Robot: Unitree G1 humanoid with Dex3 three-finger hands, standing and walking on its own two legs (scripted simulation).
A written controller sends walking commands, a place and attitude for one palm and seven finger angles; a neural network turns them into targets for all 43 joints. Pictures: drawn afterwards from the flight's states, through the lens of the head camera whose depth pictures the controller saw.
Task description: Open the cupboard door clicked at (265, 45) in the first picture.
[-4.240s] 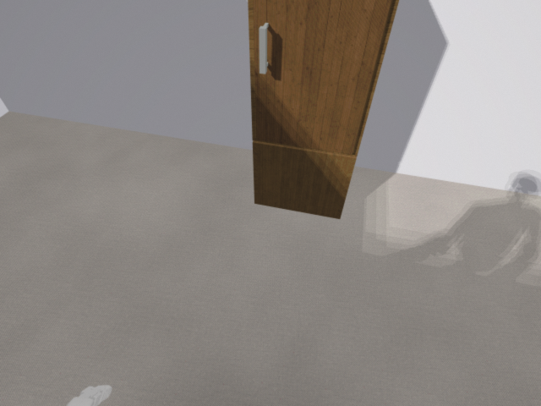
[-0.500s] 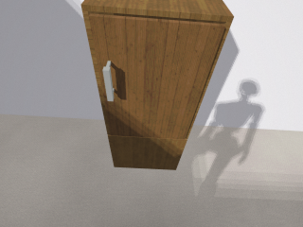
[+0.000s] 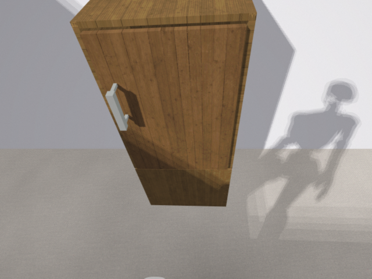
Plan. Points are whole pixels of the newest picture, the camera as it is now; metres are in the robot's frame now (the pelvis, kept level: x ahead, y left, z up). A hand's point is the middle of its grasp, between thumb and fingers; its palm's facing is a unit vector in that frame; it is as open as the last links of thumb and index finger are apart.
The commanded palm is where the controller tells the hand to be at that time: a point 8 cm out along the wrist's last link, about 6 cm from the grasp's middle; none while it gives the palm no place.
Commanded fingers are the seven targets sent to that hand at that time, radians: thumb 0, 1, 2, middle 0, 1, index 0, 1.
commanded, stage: come to a stop and stand still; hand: left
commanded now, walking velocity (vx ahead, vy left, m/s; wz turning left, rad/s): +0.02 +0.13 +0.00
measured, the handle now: (119, 107) +0.56 +0.24 +0.03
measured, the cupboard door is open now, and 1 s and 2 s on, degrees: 0 0 0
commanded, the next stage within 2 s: look again from close up in 1.22 s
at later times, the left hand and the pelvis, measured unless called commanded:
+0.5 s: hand out of the picture -0.05 +0.24 -0.18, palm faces +0.08 -0.98 -0.17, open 7.4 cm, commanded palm none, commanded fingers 0.00 0.90 0.90 -0.20 -0.30 -0.20 -0.30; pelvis -0.03 +0.05 +0.01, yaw +1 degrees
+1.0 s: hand out of the picture +0.03 +0.18 -0.18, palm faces +0.08 -0.97 -0.21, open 7.1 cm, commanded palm none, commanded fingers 0.00 0.90 0.90 -0.20 -0.30 -0.20 -0.30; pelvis -0.01 +0.00 +0.00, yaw +2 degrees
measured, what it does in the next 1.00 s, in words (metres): steps on the spot: left foot, then right foot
